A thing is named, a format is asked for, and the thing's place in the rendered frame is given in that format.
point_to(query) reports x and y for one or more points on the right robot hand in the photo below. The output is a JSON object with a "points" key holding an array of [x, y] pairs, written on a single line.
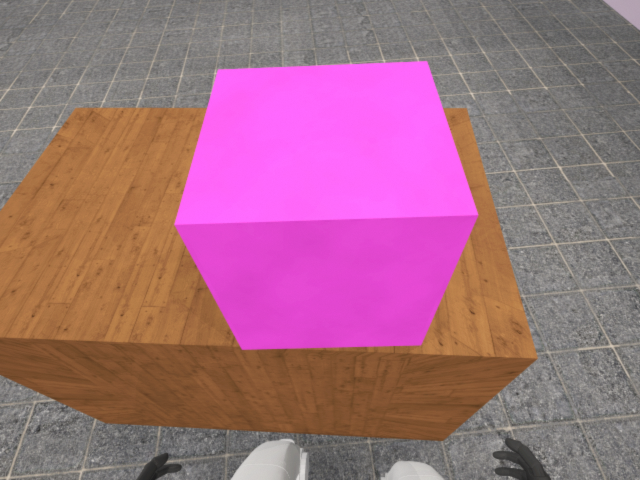
{"points": [[533, 469]]}

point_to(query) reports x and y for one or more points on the left robot hand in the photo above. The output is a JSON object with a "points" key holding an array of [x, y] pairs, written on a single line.
{"points": [[156, 468]]}

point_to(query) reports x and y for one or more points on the robot left thigh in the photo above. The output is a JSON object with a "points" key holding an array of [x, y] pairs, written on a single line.
{"points": [[275, 460]]}

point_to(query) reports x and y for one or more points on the carton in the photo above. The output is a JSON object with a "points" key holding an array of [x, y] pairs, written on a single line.
{"points": [[326, 206]]}

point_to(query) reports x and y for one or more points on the pedestal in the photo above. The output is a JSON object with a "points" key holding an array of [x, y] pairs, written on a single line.
{"points": [[103, 309]]}

